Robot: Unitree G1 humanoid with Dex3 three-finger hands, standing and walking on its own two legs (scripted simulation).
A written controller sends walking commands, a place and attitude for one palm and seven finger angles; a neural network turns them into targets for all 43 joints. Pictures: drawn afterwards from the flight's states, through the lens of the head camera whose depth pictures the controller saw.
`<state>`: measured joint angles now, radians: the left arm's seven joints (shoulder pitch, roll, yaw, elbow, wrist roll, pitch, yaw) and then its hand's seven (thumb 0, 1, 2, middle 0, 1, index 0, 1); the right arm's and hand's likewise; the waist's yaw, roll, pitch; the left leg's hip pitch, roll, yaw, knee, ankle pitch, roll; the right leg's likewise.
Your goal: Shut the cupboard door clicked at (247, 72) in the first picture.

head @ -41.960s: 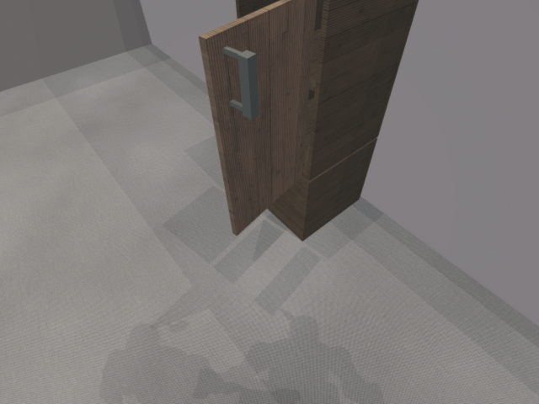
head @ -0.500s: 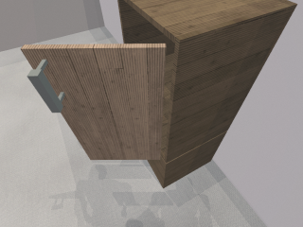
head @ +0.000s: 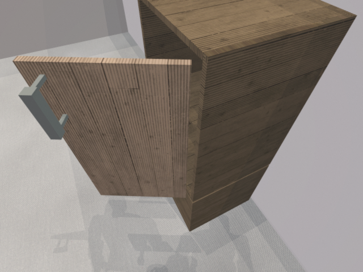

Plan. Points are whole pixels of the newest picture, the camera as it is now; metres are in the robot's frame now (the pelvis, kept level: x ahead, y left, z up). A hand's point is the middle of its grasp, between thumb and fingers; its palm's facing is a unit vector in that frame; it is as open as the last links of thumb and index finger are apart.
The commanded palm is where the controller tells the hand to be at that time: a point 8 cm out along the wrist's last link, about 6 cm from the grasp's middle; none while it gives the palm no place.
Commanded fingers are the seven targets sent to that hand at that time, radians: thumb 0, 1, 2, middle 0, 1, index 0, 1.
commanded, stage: come to a stop and stand still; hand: left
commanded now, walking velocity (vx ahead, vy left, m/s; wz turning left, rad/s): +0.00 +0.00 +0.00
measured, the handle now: (49, 108) +0.39 +0.31 +0.15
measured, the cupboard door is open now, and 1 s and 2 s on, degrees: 61 61 61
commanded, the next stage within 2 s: look again from close up in 0.24 s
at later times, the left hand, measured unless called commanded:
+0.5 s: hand out of the picture -0.01 +0.16 -0.18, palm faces +0.05 -0.98 -0.20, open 7.4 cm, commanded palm none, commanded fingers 0.00 0.90 0.90 -0.20 -0.30 -0.20 -0.30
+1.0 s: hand out of the picture -0.02 +0.16 -0.18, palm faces +0.06 -0.98 -0.20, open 7.4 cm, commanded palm none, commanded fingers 0.00 0.90 0.90 -0.20 -0.30 -0.20 -0.30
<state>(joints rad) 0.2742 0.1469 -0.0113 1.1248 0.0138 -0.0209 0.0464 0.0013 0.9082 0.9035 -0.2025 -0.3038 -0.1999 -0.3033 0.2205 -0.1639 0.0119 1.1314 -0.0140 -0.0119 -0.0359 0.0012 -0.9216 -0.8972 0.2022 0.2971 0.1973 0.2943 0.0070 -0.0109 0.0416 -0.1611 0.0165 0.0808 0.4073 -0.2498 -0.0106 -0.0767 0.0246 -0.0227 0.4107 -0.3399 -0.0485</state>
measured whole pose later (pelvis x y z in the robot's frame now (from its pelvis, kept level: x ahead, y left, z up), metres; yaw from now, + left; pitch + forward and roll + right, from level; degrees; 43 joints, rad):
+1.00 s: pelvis +0.00 -0.01 +0.00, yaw +1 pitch -1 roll +1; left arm 0.29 0.14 0.00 1.13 0.01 -0.02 0.05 0.00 0.91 0.90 -0.20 -0.30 -0.20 -0.30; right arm 0.25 -0.14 0.01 1.15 -0.01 -0.01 -0.04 0.00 -0.92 -0.90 0.20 0.30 0.20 0.29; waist 0.01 -0.02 0.05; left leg -0.14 0.02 0.06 0.39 -0.24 -0.02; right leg -0.04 0.03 -0.04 0.38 -0.33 -0.06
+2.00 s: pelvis -0.03 +0.07 -0.01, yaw +1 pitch +1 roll -1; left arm 0.29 0.14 0.01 1.03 0.02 0.00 0.04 0.00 0.93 0.90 -0.20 -0.30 -0.20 -0.30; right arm 0.31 -0.20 -0.01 1.03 -0.03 0.02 -0.01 0.00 -0.91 -0.90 0.20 0.30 0.20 0.29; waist -0.04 0.05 0.01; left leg -0.33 0.05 0.03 0.63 -0.31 -0.02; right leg -0.17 0.05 -0.06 0.55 -0.40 -0.06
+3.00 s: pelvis -0.01 +0.11 +0.00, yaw +0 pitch +0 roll +1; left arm 0.28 0.21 0.00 1.07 0.02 -0.01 0.04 0.00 0.91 0.90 -0.20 -0.30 -0.20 -0.30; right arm 0.20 -0.18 0.03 1.11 -0.01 -0.01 -0.02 0.00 -0.91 -0.90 0.20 0.30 0.20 0.29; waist 0.01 -0.04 0.03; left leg -0.20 -0.02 0.09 0.46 -0.26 0.04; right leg -0.06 -0.02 -0.01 0.43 -0.36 0.00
